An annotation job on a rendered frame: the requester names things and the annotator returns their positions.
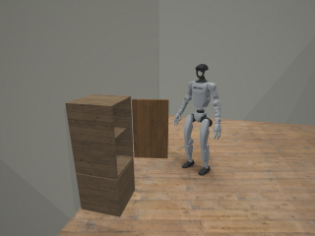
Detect robot left forearm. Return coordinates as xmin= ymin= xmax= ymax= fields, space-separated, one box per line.
xmin=215 ymin=100 xmax=221 ymax=124

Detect left robot shin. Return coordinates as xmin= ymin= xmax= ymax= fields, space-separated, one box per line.
xmin=201 ymin=145 xmax=210 ymax=168

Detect robot right upper arm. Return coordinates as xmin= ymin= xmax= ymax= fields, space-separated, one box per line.
xmin=184 ymin=81 xmax=195 ymax=101

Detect left robot thigh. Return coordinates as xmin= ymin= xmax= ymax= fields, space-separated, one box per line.
xmin=200 ymin=116 xmax=213 ymax=151

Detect left robot hand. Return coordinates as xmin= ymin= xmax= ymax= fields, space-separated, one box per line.
xmin=213 ymin=123 xmax=221 ymax=140

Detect right robot hand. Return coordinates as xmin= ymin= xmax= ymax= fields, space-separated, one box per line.
xmin=173 ymin=113 xmax=182 ymax=126

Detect robot left upper arm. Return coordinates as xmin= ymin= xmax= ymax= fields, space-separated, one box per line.
xmin=207 ymin=83 xmax=220 ymax=106

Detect robot right forearm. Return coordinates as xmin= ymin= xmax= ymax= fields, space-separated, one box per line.
xmin=178 ymin=98 xmax=189 ymax=114

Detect cupboard door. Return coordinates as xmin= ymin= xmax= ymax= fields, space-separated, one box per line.
xmin=132 ymin=99 xmax=169 ymax=159

